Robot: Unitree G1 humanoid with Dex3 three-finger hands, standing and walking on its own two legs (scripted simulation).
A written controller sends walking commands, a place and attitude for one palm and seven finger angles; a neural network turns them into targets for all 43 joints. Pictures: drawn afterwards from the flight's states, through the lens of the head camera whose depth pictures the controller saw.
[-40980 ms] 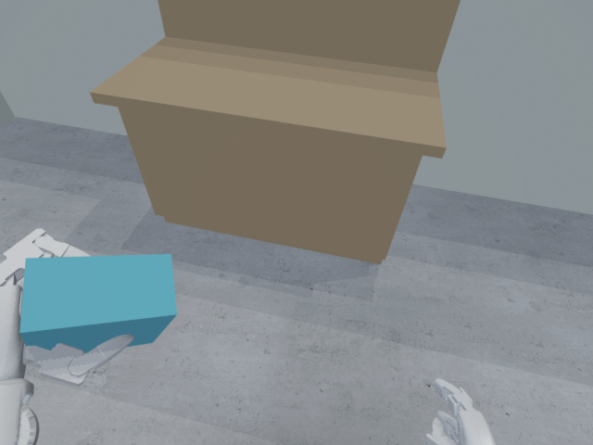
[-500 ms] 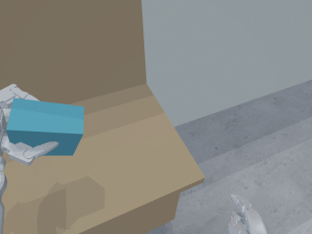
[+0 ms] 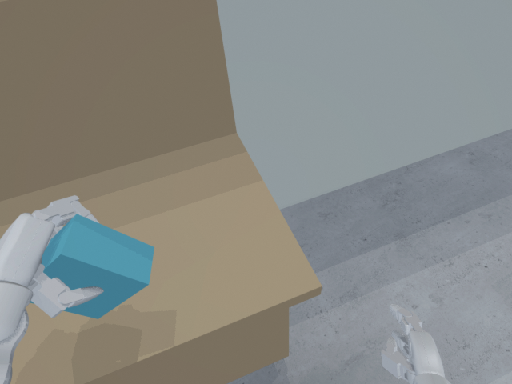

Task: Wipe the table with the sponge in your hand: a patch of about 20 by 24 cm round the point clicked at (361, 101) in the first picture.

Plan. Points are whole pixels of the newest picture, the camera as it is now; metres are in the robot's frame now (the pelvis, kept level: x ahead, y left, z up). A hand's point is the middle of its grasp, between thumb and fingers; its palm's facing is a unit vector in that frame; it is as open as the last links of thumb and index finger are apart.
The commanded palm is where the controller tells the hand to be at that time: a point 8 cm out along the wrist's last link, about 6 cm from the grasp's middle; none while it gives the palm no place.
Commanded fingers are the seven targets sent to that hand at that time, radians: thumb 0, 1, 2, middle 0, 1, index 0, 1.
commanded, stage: turn the palm down, sponge in hand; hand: left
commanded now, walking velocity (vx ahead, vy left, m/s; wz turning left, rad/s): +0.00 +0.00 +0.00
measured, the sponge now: (101, 275) +0.23 +0.25 +0.08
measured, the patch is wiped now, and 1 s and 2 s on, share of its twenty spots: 0.00 0.00 0.00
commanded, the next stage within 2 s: move the sponge above the wiping area in 1.52 s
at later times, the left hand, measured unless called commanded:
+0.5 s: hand (77, 265) +0.23 +0.26 +0.13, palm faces +0.15 -0.35 -0.92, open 10.1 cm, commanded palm +0.20 +0.30 +0.18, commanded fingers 0.00 0.10 1.30 -1.20 -1.60 -1.20 -1.60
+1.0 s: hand (39, 248) +0.25 +0.33 +0.13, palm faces +0.14 -0.10 -0.98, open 10.1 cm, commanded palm +0.21 +0.32 +0.17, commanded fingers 0.00 0.10 1.30 -1.20 -1.60 -1.20 -1.60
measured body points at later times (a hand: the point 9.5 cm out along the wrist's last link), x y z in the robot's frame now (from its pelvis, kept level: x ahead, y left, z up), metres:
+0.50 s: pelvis +0.01 +0.01 +0.00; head +0.01 -0.02 +0.45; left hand +0.21 +0.28 +0.18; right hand +0.22 -0.23 -0.09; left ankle +0.01 +0.13 -0.73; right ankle +0.02 -0.07 -0.73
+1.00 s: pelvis +0.01 +0.04 +0.01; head +0.01 +0.01 +0.46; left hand +0.23 +0.33 +0.18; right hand +0.26 -0.15 -0.07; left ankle +0.01 +0.13 -0.73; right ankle +0.02 -0.07 -0.73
